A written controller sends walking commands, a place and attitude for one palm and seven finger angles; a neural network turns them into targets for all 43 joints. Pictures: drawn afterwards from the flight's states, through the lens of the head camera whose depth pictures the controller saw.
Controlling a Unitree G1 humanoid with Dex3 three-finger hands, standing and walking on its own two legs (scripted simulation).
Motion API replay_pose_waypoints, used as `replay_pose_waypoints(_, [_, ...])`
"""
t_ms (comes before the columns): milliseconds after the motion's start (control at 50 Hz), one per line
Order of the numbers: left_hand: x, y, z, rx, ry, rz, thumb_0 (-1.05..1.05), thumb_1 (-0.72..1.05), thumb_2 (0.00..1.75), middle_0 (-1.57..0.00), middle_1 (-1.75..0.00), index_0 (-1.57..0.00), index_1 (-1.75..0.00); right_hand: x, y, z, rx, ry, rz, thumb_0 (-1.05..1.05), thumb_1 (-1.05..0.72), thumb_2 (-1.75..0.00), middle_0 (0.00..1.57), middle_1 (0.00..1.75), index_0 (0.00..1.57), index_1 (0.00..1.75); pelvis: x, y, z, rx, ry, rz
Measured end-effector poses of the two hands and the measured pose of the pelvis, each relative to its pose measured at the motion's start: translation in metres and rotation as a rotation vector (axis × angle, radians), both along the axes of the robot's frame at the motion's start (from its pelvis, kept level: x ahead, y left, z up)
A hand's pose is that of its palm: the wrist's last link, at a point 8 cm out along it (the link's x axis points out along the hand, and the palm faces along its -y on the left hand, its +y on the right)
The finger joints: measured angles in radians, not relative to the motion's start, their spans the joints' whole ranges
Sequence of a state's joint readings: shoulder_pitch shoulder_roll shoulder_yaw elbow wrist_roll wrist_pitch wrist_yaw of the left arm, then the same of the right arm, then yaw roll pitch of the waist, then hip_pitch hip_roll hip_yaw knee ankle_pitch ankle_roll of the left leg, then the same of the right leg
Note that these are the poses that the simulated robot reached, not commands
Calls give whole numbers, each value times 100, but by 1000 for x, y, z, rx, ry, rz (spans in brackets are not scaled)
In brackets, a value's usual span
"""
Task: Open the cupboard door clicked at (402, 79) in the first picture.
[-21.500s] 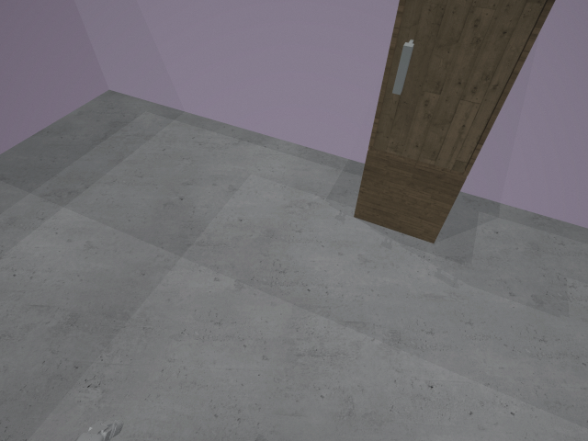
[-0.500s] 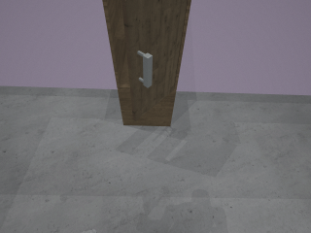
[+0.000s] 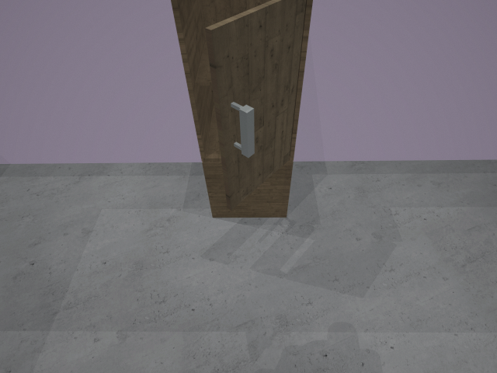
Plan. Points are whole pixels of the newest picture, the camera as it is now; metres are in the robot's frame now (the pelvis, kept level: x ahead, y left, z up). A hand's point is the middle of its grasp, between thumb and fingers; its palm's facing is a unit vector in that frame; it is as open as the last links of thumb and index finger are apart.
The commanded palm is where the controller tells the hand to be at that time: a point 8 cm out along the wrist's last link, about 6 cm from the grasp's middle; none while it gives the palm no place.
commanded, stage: let the arm hang, fingers relaxed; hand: left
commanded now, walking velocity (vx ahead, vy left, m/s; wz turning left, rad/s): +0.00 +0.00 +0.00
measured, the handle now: (241, 129) +0.69 +0.07 -0.02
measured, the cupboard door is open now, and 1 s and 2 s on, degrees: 49 49 49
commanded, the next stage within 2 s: look to check the result in 0.30 s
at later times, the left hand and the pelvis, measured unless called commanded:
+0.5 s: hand out of the picture +0.01 +0.17 -0.18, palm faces +0.03 -0.98 -0.19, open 7.4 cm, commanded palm none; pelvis +0.02 +0.00 +0.00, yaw +0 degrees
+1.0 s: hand out of the picture +0.03 +0.17 -0.18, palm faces +0.02 -0.98 -0.20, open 7.4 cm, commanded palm none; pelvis +0.03 +0.00 +0.00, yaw +0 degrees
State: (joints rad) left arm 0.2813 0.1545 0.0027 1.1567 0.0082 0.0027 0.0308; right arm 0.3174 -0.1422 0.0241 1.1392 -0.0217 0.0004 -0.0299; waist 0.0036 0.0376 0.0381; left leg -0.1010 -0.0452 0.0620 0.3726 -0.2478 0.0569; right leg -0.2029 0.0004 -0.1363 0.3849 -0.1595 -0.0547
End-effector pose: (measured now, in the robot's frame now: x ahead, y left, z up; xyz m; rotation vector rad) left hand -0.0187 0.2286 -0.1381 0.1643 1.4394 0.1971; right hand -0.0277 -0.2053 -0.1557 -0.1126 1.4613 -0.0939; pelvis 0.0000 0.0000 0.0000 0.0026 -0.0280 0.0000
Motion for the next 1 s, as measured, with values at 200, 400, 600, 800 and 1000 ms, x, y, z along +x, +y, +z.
replay_pose_waypoints(200, [12, -19, -8, -54, -11, -10, 2, 92, 90, -20, -30, -20, -30, 4, -1, 4, -23, -6, -19, 0, -91, -90, 20, 29, 20, 30, 7, 0, 0, -2, 2, -7])
replay_pose_waypoints(400, [16, -16, -7, -45, -6, -4, 1, 91, 90, -20, -30, -20, -30, 3, 1, 4, -20, 16, -26, 0, -91, -90, 20, 29, 20, 30, 14, 0, 0, -3, 4, -5])
replay_pose_waypoints(600, [25, -13, -6, -35, -12, -9, 1, 91, 90, -20, -30, -20, -30, 8, -2, 3, -23, 19, -27, 0, -91, -90, 20, 29, 20, 30, 19, -1, 0, -4, 4, -4])
replay_pose_waypoints(800, [35, -13, -6, -36, -29, -16, 1, 91, 90, -20, -30, -20, -30, 17, -9, 5, -38, 12, -21, 0, -91, -90, 20, 29, 20, 30, 22, -3, 0, -5, 5, -2])
replay_pose_waypoints(1000, [42, -11, -6, -35, -32, -20, 1, 91, 90, -20, -30, -20, -30, 26, -15, 7, -52, 7, -13, 0, -91, -90, 20, 29, 20, 30, 26, -3, 1, -7, 9, -1])
